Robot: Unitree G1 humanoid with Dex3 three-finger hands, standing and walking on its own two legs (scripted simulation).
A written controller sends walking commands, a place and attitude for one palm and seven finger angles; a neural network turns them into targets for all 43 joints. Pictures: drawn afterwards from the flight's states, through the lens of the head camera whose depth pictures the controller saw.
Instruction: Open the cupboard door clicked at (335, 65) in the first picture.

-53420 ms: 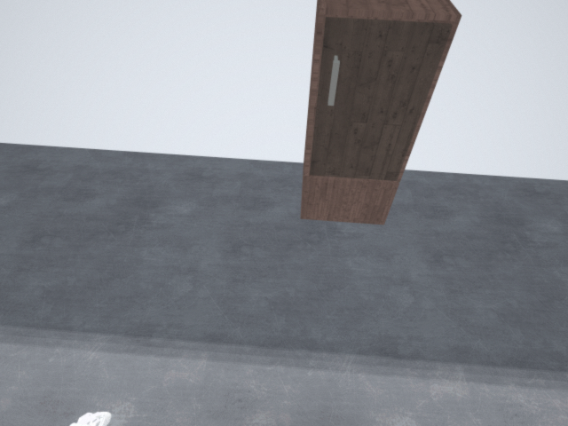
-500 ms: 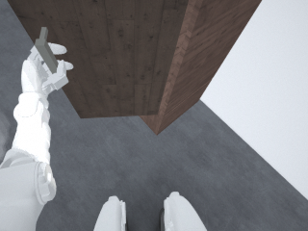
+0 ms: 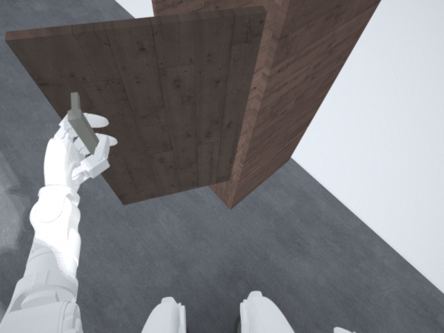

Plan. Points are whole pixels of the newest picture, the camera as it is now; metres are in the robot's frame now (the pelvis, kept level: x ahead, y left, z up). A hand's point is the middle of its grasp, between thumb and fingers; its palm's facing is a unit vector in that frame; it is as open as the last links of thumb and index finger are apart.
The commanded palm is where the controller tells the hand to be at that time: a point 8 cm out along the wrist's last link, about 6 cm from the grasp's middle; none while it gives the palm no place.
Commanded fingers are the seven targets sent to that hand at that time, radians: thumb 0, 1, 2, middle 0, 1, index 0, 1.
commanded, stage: pull the door open along its arc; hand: left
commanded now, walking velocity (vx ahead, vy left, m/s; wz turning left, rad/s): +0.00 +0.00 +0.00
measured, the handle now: (90, 131) +0.46 +0.23 +0.04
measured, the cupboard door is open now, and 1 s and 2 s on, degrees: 64 100 100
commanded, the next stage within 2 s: open thumb and fingers to let go in 0.70 s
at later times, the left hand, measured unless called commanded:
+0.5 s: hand (150, 214) +0.31 +0.11 +0.04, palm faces +0.44 -0.90 +0.01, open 5.8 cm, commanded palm +0.24 +0.14 +0.03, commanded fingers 0.00 0.90 0.90 -0.40 -1.35 -0.40 -1.35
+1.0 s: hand (181, 232) +0.28 +0.06 +0.03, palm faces +0.44 -0.90 -0.02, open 6.4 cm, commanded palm +0.23 +0.10 +0.03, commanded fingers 0.00 0.13 0.57 -0.34 -1.27 -0.34 -1.27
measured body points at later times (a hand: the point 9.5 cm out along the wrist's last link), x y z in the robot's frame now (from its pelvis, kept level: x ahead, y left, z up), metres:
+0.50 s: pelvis +0.00 -0.03 +0.00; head +0.07 -0.02 +0.45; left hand +0.28 +0.16 +0.04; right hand +0.18 -0.23 -0.10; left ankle +0.00 +0.10 -0.65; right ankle +0.02 -0.13 -0.65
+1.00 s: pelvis +0.00 -0.05 +0.00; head +0.06 -0.05 +0.44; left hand +0.25 +0.11 +0.04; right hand +0.20 -0.24 -0.10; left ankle +0.00 +0.10 -0.65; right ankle +0.02 -0.13 -0.65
